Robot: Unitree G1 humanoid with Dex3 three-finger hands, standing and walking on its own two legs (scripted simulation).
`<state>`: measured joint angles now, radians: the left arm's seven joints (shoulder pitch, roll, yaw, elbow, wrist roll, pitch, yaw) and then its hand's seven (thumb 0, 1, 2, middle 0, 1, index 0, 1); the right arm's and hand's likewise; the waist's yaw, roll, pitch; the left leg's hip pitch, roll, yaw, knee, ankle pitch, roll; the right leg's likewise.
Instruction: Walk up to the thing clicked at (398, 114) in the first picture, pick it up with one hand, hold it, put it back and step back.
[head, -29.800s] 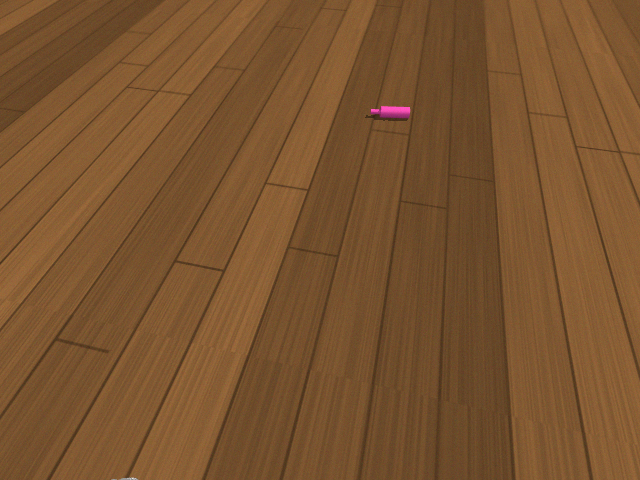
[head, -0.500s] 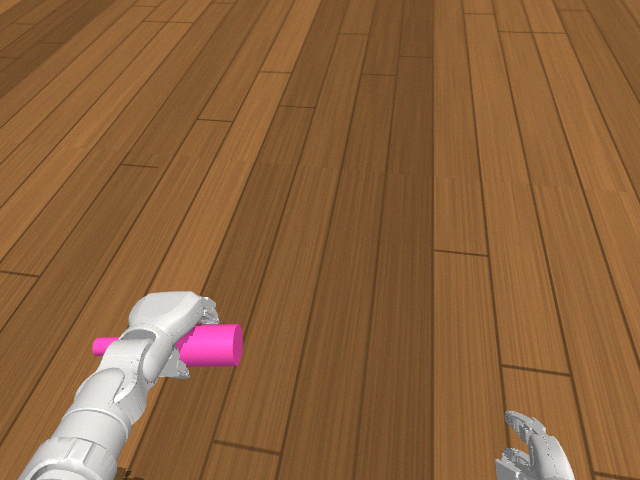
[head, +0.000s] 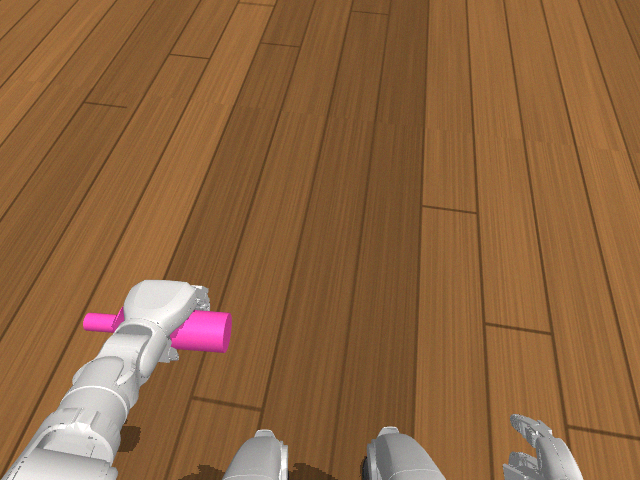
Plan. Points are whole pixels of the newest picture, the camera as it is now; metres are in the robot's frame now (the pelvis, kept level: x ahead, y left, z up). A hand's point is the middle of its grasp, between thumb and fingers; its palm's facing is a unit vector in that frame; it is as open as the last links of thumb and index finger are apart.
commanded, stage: crouch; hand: left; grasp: from above
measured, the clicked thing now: (158, 327) +0.33 +0.25 -0.12
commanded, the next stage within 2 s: lower in 1.48 s
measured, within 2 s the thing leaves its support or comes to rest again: neither
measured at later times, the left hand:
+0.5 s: hand (206, 342) +0.37 +0.24 -0.34, palm faces -0.47 +0.05 -0.88, open 8.8 cm
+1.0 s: hand (223, 347) +0.40 +0.24 -0.49, palm faces -0.46 +0.02 -0.89, open 8.8 cm
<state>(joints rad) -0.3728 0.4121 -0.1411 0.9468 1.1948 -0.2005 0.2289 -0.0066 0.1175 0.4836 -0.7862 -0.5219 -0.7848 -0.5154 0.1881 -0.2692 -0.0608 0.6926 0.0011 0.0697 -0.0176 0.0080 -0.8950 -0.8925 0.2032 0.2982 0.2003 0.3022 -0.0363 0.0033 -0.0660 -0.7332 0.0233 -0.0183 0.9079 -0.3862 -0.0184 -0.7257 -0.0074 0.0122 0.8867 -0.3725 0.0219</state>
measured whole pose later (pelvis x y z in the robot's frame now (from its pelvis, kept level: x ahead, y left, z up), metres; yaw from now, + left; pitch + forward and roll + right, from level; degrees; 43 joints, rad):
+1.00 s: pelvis -0.05 +0.01 -0.31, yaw -3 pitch +38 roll -6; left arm -0.85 0.60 0.08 1.35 1.32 -0.21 0.44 -0.01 0.12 0.46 -0.83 -0.42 -0.83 -0.42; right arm 0.16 -0.27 -0.02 0.73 -0.13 -0.07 0.11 0.00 -0.91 -0.90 0.20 0.30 0.20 0.30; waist -0.20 0.01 -0.13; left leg -2.10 0.00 -0.10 2.14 -0.70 -0.02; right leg -2.06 0.00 -0.02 2.07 -0.68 0.04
